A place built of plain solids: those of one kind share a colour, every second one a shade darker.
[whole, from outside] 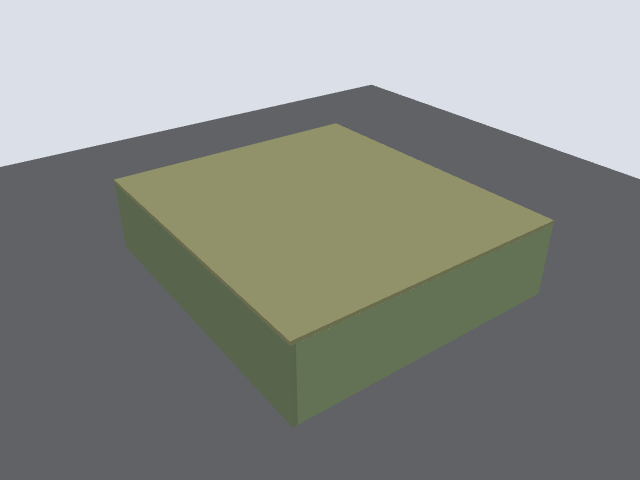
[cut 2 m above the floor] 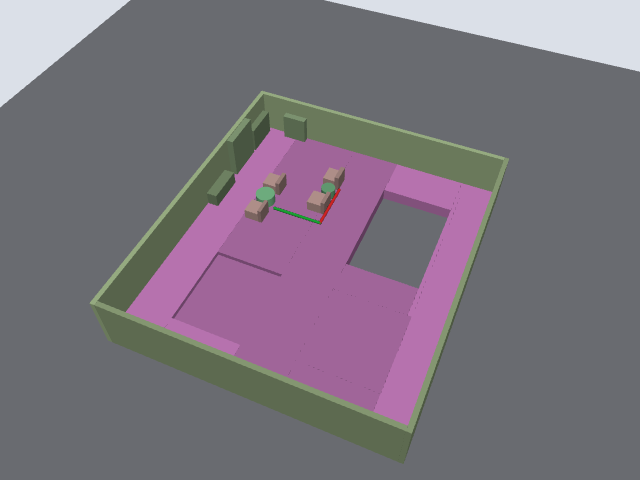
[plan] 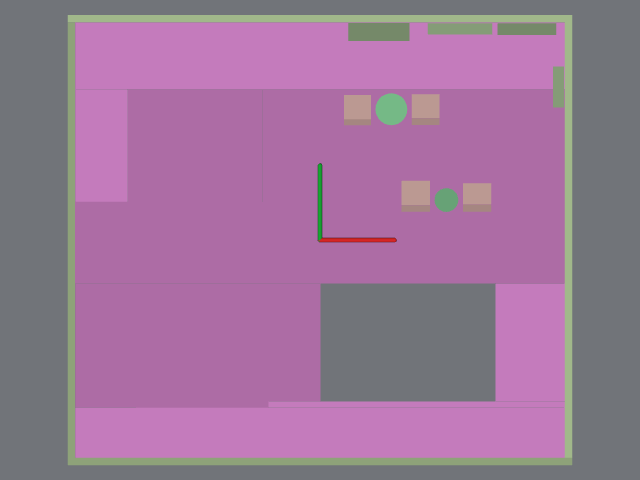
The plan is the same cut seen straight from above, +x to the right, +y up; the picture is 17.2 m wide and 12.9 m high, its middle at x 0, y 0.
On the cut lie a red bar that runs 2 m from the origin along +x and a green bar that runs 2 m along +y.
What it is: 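A home; one open living floor with 3 sunken areas, their rims bare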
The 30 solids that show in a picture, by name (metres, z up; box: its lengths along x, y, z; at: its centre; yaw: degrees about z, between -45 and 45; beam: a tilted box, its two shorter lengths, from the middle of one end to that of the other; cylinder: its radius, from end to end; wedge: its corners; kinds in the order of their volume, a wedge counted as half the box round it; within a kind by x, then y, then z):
{
 "floor_1": {"box": [1.42, 3.02, 0.61], "at": [-5.87, 2.54, 0.26]},
 "floor_2": {"box": [1.65, 3.33, 0.61], "at": [-5.76, -2.84, 0.26]},
 "floor_3": {"box": [3.61, 3.02, 0.41], "at": [-3.36, 2.54, 0.16]},
 "floor_4": {"box": [3.54, 3.33, 0.61], "at": [-3.16, -2.84, 0.26]},
 "floor_5": {"box": [1.4, 3.17, 0.61], "at": [-0.69, -2.75, 0.26]},
 "floor_6": {"box": [13.16, 1.35, 0.61], "at": [0.0, -5.18, 0.26]},
 "floor_7": {"box": [13.16, 2.2, 0.61], "at": [0.0, -0.07, 0.26]},
 "floor_8": {"box": [13.16, 1.8, 0.61], "at": [0.0, 4.95, 0.26]},
 "floor_9": {"box": [8.13, 3.02, 0.61], "at": [2.51, 2.54, 0.26]},
 "floor_10": {"box": [7.97, 0.17, 0.61], "at": [2.6, -4.42, 0.26]},
 "floor_11": {"box": [1.87, 3.17, 0.61], "at": [5.65, -2.75, 0.26]},
 "wall_1": {"box": [0.2, 11.7, 3.27], "at": [-6.68, 0.0, 1.58]},
 "wall_2": {"box": [13.56, 0.2, 3.27], "at": [0.0, -5.95, 1.58]},
 "wall_3": {"box": [13.56, 0.2, 3.27], "at": [0.0, 5.95, 1.58]},
 "wall_4": {"box": [0.2, 11.7, 3.27], "at": [6.68, 0.0, 1.58]},
 "roof_1": {"box": [13.56, 12.1, 0.16], "at": [0.0, 0.0, 3.3]},
 "case_1": {"box": [1.65, 0.48, 0.63], "at": [1.58, 5.59, 0.87]},
 "case_2": {"box": [1.74, 0.31, 2.15], "at": [3.76, 5.67, 1.63]},
 "case_3": {"box": [1.58, 0.32, 1.19], "at": [5.56, 5.67, 1.15]},
 "case_4": {"box": [0.3, 1.1, 1.26], "at": [6.41, 4.11, 1.19]},
 "chair_1": {"box": [0.73, 0.16, 0.71], "at": [1.01, 3.17, 0.91]},
 "chair_2": {"box": [0.73, 0.65, 0.47], "at": [1.01, 3.57, 0.8]},
 "chair_3": {"box": [0.77, 0.18, 0.7], "at": [2.57, 0.84, 0.91]},
 "chair_4": {"box": [0.77, 0.66, 0.49], "at": [2.57, 1.26, 0.8]},
 "chair_5": {"box": [0.75, 0.19, 0.72], "at": [2.84, 3.18, 0.92]},
 "chair_6": {"box": [0.75, 0.65, 0.48], "at": [2.84, 3.6, 0.8]},
 "chair_7": {"box": [0.77, 0.2, 0.76], "at": [4.22, 0.86, 0.94]},
 "chair_8": {"box": [0.77, 0.57, 0.5], "at": [4.22, 1.24, 0.81]},
 "table_1": {"cylinder": 0.43, "from": [1.92, 3.51, 0.56], "to": [1.92, 3.51, 1.03]},
 "table_2": {"cylinder": 0.32, "from": [3.4, 1.07, 0.56], "to": [3.4, 1.07, 1.02]}
}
